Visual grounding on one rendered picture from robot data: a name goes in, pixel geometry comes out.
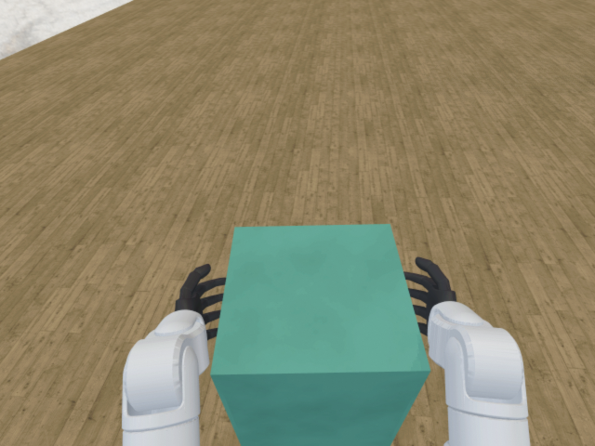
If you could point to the left robot hand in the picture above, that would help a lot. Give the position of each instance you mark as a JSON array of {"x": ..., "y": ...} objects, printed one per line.
[{"x": 190, "y": 293}]

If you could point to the right robot forearm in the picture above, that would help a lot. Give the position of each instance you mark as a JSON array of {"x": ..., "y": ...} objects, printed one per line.
[{"x": 484, "y": 378}]

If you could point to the right robot hand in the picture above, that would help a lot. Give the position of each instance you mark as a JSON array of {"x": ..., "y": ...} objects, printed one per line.
[{"x": 438, "y": 287}]

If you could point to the carton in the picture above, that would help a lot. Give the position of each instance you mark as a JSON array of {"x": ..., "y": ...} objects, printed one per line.
[{"x": 318, "y": 342}]

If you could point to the left robot forearm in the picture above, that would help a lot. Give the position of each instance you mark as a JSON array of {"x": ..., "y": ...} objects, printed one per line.
[{"x": 161, "y": 394}]

